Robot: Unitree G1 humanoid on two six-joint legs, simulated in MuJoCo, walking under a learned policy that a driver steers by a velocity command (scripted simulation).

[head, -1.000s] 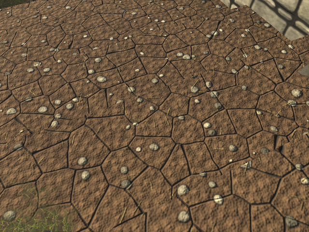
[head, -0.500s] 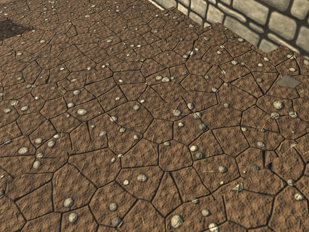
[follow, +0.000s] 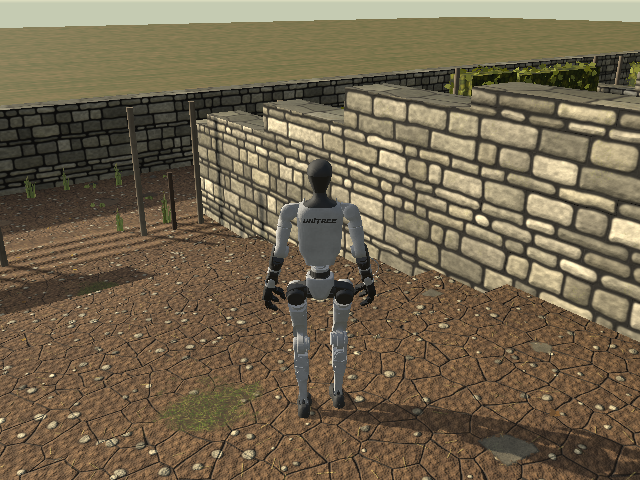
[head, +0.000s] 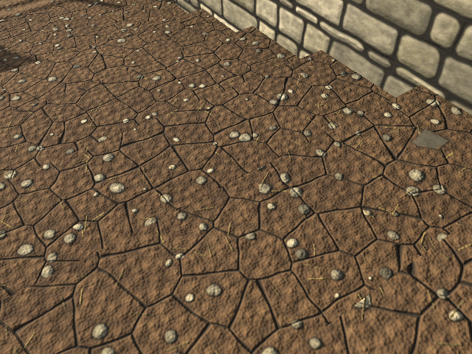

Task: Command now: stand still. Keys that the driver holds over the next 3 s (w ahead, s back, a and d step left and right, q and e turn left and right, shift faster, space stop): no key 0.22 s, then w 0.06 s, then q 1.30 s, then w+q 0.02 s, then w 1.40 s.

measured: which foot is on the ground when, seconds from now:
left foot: down 0.00-0.50, up 0.52-0.76, down 0.78-1.00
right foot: down 0.00-0.78, up 0.80-1.00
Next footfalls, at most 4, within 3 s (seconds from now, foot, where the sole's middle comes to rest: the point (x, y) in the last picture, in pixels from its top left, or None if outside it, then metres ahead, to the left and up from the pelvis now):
0.78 left None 0.06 0.13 -0.78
1.38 right None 0.14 -0.03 -0.78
1.88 left None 0.01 0.15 -0.78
2.54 right None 0.52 0.33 -0.94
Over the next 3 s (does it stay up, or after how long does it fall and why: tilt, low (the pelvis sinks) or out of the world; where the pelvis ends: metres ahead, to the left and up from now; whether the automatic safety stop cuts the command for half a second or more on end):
stays up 0.52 0.48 -0.18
